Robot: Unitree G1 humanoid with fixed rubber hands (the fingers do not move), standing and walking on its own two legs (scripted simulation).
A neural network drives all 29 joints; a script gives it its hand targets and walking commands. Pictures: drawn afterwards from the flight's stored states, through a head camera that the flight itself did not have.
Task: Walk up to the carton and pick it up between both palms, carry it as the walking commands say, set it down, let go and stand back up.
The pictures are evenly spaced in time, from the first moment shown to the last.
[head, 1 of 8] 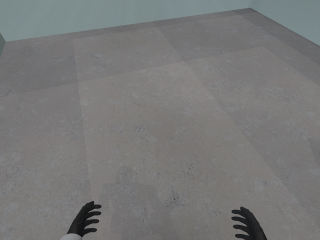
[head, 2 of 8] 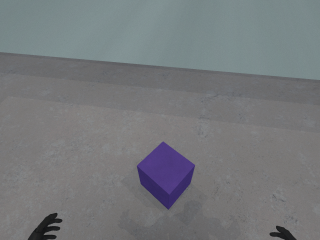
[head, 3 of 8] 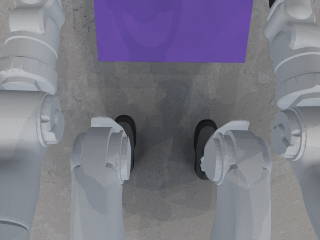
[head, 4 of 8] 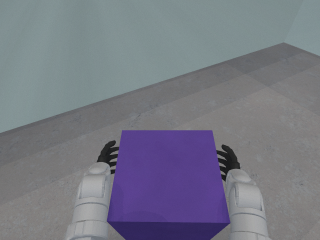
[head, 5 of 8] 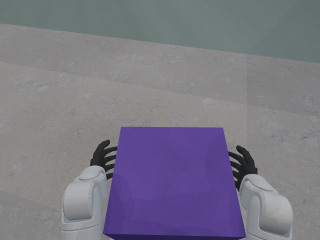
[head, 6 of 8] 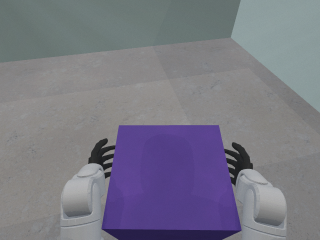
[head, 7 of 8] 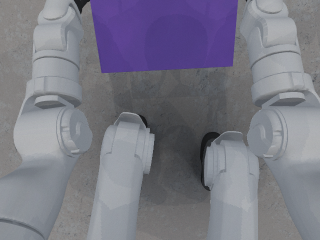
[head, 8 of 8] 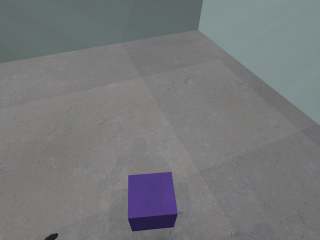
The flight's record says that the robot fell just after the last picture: no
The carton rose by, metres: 0.65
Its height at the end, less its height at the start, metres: +0.00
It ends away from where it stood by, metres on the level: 1.31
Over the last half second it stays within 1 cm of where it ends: yes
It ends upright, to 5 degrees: yes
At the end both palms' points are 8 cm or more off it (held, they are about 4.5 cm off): yes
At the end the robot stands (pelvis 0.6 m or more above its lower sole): yes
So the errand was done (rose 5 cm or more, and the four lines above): yes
